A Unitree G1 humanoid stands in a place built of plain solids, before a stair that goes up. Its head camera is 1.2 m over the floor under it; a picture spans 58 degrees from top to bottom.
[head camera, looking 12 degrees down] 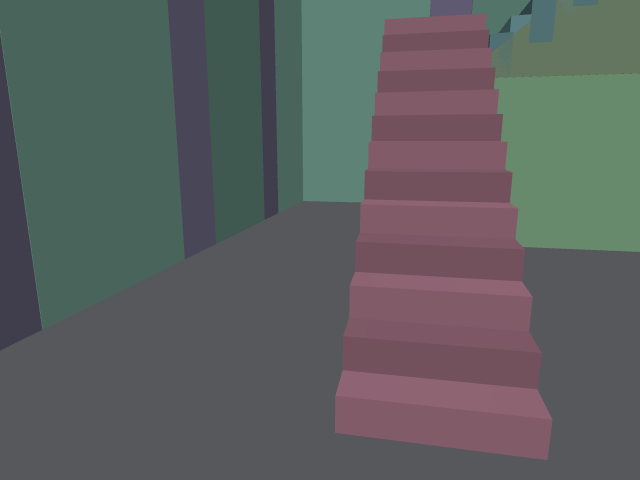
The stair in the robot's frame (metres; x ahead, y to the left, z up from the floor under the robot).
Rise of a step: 0.18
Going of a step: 0.21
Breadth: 0.85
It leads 12 degrees to the right of straight ahead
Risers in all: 13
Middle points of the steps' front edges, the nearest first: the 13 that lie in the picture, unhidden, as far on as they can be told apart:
1.57 -0.48 0.18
1.77 -0.52 0.35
1.98 -0.56 0.53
2.18 -0.60 0.71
2.38 -0.65 0.88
2.59 -0.69 1.06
2.79 -0.73 1.24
3.00 -0.77 1.42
3.20 -0.81 1.59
3.41 -0.86 1.77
3.61 -0.90 1.95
3.82 -0.94 2.12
4.02 -0.98 2.30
